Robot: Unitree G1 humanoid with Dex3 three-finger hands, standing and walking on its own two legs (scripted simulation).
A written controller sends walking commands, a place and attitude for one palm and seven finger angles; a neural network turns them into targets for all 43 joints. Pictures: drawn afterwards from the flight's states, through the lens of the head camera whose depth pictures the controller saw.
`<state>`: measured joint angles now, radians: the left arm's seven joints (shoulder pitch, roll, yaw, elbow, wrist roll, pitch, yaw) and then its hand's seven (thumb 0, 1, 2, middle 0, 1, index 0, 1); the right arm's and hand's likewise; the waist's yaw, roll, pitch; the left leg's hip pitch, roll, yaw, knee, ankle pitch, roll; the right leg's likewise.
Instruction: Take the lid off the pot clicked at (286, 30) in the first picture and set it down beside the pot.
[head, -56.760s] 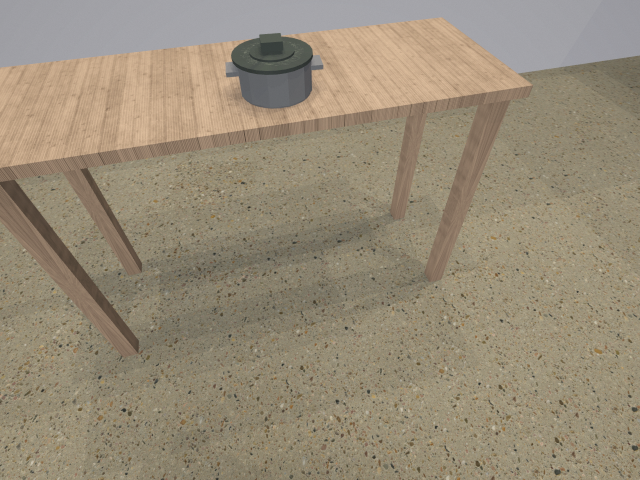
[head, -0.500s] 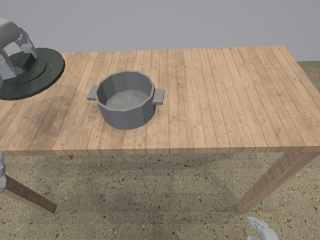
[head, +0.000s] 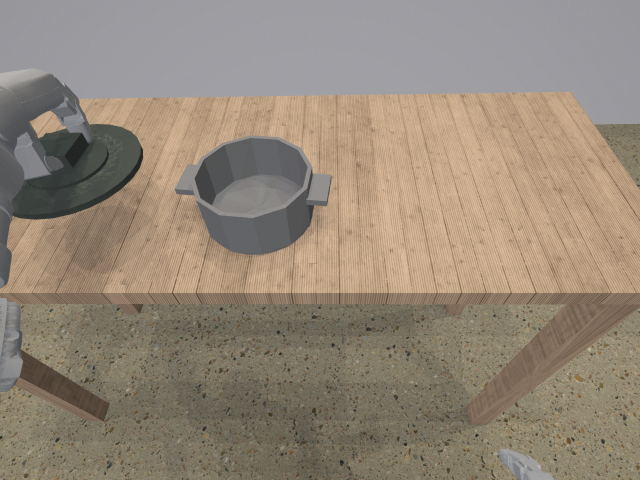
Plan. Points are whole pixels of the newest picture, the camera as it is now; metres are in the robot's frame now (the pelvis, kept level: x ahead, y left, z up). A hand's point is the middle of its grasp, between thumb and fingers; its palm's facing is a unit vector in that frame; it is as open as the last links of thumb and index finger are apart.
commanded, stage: lower the lid onto the table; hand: left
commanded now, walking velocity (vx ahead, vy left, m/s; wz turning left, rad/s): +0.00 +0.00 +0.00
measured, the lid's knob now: (59, 150) +0.46 +0.32 +0.18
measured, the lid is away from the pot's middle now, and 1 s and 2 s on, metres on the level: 0.22 0.21 0.23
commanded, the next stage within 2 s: open the fingers wide in 1.74 s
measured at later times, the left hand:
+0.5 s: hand (66, 164) +0.45 +0.31 +0.17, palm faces -0.35 -0.11 -0.93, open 8.1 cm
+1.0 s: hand (82, 185) +0.44 +0.31 +0.13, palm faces -0.42 -0.10 -0.90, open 8.1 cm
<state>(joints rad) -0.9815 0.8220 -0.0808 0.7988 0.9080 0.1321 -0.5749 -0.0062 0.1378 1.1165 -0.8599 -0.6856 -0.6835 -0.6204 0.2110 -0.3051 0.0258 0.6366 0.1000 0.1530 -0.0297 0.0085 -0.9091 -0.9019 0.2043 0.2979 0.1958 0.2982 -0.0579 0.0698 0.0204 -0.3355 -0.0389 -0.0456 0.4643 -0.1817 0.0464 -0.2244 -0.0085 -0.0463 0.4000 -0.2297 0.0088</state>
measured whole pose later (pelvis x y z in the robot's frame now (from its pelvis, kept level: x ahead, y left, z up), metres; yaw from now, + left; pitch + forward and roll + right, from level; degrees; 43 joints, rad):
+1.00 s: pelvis +0.01 +0.01 +0.00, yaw +0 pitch +6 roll -2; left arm -0.91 0.78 -0.09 0.88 0.89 0.02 -0.51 0.00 0.15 1.11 -0.86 -0.69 -0.68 -0.62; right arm 0.23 -0.30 0.02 0.65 0.09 0.16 -0.03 0.01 -0.91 -0.90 0.21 0.30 0.20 0.30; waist -0.08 0.05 0.00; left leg -0.38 -0.04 -0.04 0.50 -0.21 0.06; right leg -0.27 -0.01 -0.04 0.42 -0.25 0.02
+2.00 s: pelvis +0.00 +0.02 -0.01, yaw -2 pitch +9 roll -2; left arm -0.88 0.82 -0.02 0.98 0.94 -0.15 -0.42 0.00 0.15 1.11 -0.90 -0.74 -0.65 -0.64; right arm 0.28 -0.29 0.01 0.64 0.08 0.24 -0.05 0.01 -0.91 -0.90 0.21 0.30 0.20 0.30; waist -0.08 0.04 -0.04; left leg -0.52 -0.03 -0.01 0.63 -0.26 0.07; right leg -0.41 0.00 -0.01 0.55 -0.29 0.02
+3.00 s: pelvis +0.01 +0.02 -0.01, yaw -3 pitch +10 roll -3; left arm -0.86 0.82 -0.02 0.94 0.94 -0.13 -0.40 0.00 -0.09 0.81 -0.44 -0.72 -0.43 -0.72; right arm 0.26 -0.29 0.01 0.63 0.09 0.25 -0.05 0.01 -0.91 -0.90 0.21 0.30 0.20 0.30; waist -0.08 0.04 -0.04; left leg -0.53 -0.03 -0.01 0.63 -0.27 0.07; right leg -0.42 0.00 -0.01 0.53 -0.29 0.02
